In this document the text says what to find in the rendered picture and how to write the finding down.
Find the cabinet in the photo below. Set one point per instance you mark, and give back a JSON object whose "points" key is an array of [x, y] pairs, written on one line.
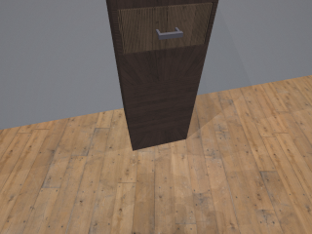
{"points": [[158, 87]]}

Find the handle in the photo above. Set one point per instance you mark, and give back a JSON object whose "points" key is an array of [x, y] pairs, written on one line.
{"points": [[169, 35]]}

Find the drawer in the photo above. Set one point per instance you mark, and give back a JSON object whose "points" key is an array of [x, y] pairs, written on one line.
{"points": [[138, 26]]}

